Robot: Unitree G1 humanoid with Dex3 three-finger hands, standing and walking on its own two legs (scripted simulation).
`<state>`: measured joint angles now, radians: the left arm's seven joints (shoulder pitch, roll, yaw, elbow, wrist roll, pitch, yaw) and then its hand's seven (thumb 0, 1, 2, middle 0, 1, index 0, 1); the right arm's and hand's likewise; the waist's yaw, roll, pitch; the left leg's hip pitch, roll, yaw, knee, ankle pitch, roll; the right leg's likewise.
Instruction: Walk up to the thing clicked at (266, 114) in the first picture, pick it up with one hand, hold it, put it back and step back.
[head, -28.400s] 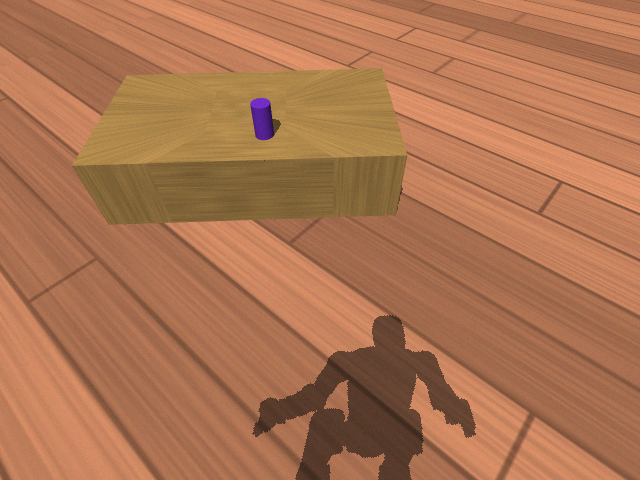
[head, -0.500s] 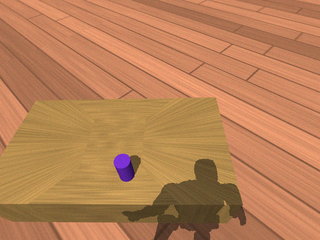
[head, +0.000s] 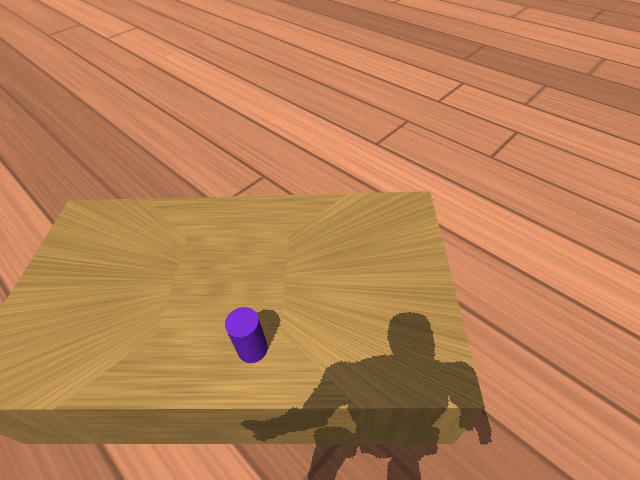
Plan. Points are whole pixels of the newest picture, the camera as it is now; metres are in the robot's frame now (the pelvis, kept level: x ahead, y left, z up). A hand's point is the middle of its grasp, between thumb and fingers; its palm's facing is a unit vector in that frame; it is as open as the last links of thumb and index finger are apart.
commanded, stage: stand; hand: left
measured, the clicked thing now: (247, 336) +0.49 +0.22 -0.38
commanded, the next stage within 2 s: step back in 0.66 s
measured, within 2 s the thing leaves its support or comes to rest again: neither
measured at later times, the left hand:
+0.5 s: hand out of the picture +0.08 +0.25 -0.15, palm faces -0.02 -0.94 -0.35, open 7.4 cm
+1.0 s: hand out of the picture +0.09 +0.32 -0.18, palm faces -0.05 -0.93 -0.37, open 7.4 cm
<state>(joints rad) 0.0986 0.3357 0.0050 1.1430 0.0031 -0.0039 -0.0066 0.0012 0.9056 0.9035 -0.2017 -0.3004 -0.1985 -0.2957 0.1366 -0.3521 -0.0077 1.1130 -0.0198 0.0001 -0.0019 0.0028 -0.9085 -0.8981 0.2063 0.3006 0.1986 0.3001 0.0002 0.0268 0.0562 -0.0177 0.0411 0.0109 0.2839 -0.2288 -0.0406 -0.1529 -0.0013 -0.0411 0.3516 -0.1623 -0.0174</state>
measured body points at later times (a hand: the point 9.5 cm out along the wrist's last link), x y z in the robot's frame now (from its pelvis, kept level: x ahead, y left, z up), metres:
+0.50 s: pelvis +0.00 +0.00 +0.00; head +0.01 -0.01 +0.45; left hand +0.08 +0.30 -0.13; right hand +0.06 -0.30 -0.14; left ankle -0.05 +0.14 -0.75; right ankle +0.02 -0.11 -0.75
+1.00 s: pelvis -0.07 +0.05 -0.03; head +0.00 +0.07 +0.42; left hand +0.09 +0.36 -0.16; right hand -0.01 -0.28 -0.13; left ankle -0.08 +0.16 -0.75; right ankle +0.01 -0.10 -0.73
